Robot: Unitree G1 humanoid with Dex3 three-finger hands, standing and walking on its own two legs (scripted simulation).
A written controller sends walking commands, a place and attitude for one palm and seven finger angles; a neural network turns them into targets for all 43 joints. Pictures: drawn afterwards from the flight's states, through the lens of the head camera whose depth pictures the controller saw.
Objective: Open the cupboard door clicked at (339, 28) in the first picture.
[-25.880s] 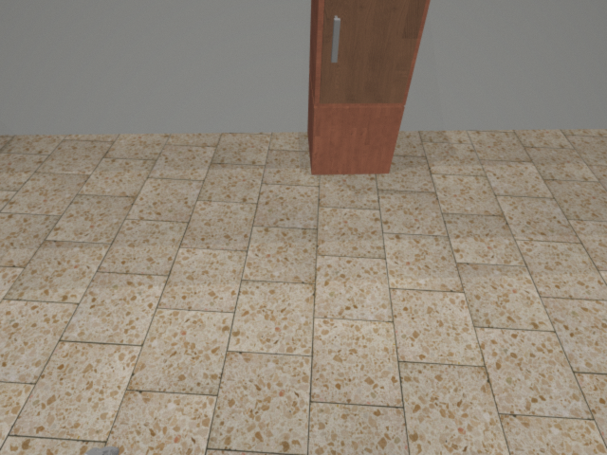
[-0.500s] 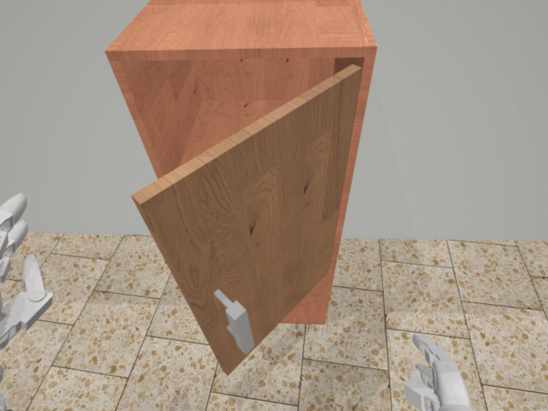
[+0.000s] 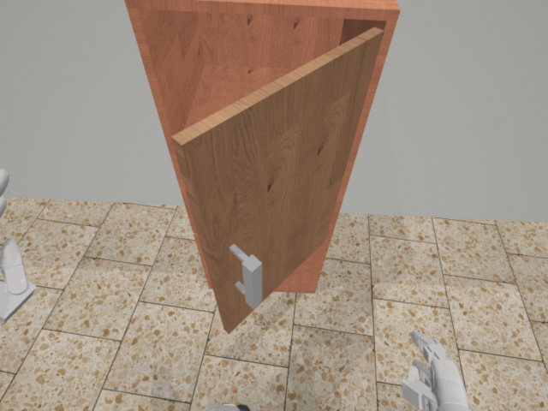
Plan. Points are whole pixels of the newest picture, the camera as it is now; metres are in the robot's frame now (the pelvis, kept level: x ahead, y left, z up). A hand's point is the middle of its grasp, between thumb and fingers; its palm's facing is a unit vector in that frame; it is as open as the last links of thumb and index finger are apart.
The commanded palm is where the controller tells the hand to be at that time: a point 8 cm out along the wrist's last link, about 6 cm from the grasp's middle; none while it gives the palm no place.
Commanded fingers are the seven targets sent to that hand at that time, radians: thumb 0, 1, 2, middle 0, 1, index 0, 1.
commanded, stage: step back with the hand held close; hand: left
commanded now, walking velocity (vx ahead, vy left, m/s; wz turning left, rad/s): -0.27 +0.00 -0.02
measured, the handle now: (245, 277) +0.34 +0.07 -0.06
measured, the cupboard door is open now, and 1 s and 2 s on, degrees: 48 48 48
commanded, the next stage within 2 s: stop stepping back and stand still in 0.96 s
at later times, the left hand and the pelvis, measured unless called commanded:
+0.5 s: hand out of the picture +0.16 +0.26 +0.17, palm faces +0.40 -0.77 -0.50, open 7.5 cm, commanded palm +0.10 +0.29 +0.18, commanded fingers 0.00 0.90 0.90 -0.20 -0.30 -0.20 -0.30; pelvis -0.04 -0.01 +0.00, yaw +0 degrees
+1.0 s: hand out of the picture +0.11 +0.29 +0.16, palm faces +0.39 -0.82 -0.42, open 7.5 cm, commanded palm +0.05 +0.32 +0.18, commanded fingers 0.00 0.90 0.90 -0.20 -0.30 -0.20 -0.30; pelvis -0.10 +0.02 -0.01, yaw -1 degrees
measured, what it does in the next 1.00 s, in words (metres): walks backwards: right foot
